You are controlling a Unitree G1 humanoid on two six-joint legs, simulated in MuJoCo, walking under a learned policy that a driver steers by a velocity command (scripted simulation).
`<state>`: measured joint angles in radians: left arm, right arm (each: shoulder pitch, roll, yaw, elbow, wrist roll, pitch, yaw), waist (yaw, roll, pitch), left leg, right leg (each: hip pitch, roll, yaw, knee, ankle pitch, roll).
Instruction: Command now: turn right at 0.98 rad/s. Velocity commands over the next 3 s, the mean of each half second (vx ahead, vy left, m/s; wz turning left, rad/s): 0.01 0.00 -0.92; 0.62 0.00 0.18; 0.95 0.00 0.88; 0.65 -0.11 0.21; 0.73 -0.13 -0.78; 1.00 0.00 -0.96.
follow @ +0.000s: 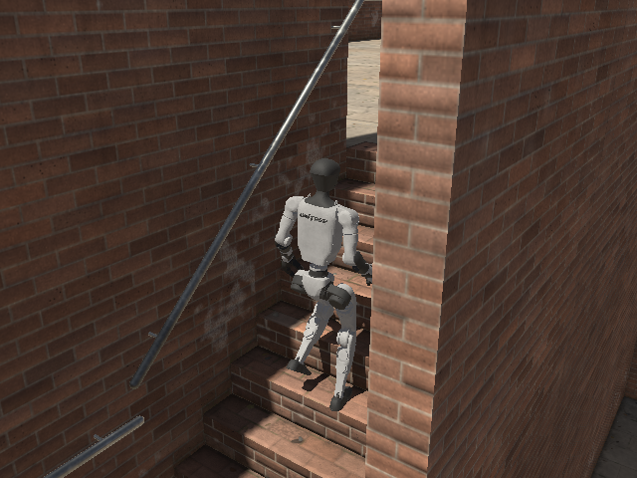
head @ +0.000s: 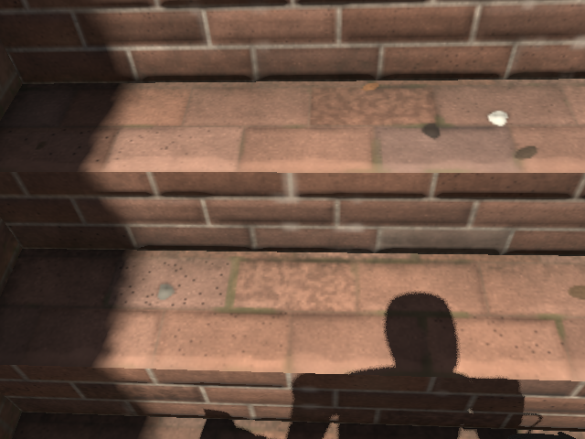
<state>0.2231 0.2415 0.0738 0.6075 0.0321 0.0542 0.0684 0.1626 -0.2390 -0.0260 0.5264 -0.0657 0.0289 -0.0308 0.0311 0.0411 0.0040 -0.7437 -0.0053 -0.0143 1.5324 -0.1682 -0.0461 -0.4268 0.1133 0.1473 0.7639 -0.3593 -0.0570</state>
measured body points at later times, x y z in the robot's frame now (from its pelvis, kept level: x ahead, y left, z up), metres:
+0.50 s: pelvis +0.00 +0.04 +0.00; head +0.06 +0.03 +0.45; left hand +0.27 +0.18 -0.11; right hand +0.04 -0.25 -0.09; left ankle +0.06 +0.10 -0.71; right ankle -0.02 -0.10 -0.65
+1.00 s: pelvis +0.12 +0.00 +0.03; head +0.12 +0.00 +0.48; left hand +0.16 +0.23 -0.11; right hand +0.32 -0.24 -0.02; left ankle +0.20 +0.11 -0.35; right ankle +0.00 -0.08 -0.71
